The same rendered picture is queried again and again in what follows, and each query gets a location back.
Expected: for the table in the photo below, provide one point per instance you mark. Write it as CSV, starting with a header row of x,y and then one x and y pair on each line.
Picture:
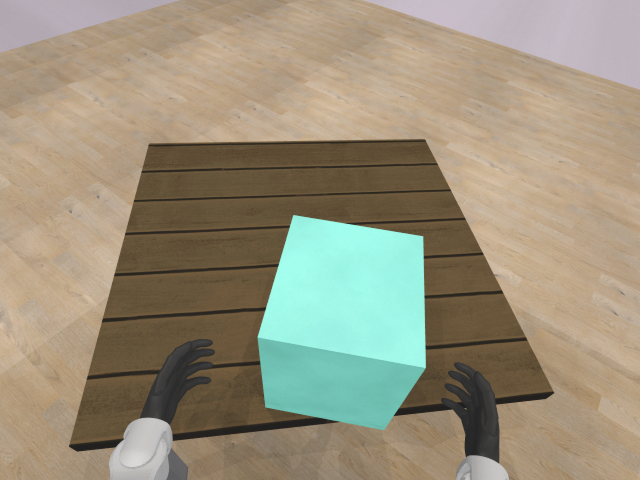
x,y
200,254

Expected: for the carton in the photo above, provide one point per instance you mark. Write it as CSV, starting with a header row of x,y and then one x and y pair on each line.
x,y
343,334

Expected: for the right robot hand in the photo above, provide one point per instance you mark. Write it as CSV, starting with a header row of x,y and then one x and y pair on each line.
x,y
480,420

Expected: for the left robot hand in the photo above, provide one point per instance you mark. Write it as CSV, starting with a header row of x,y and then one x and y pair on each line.
x,y
171,385

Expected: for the left robot forearm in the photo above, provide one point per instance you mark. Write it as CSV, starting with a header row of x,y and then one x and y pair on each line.
x,y
143,454

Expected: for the right robot forearm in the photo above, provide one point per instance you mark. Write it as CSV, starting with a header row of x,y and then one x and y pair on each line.
x,y
475,467

